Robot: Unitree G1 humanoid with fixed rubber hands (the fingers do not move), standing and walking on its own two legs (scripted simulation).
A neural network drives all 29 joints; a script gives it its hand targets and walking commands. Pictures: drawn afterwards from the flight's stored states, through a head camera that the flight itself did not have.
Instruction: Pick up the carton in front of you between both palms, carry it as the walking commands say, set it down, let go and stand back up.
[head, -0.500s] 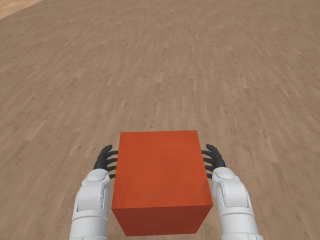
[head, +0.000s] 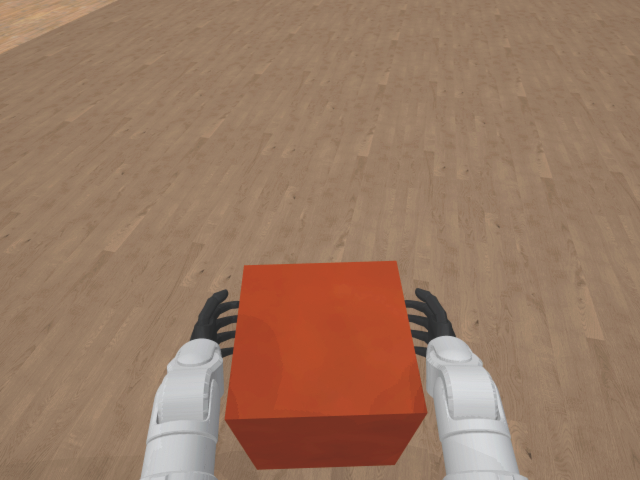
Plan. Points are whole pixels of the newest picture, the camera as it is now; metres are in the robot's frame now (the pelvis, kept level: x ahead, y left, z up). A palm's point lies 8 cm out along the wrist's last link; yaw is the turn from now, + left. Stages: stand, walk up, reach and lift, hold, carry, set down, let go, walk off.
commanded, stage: hold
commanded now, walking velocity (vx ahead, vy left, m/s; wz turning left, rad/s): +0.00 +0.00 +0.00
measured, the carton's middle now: (323, 370) +0.29 +0.00 -0.05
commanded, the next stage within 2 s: set down in 0.46 s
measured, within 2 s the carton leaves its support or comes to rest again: neither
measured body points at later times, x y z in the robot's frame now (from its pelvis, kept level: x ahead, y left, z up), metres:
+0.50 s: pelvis -0.01 -0.05 +0.00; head -0.04 -0.07 +0.45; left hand +0.29 +0.13 +0.04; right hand +0.30 -0.18 +0.03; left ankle -0.03 +0.10 -0.74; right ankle +0.07 -0.14 -0.74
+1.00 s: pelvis -0.03 -0.03 -0.04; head +0.13 -0.05 +0.38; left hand +0.34 +0.12 -0.10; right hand +0.34 -0.18 -0.11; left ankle -0.03 +0.10 -0.74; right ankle +0.07 -0.14 -0.74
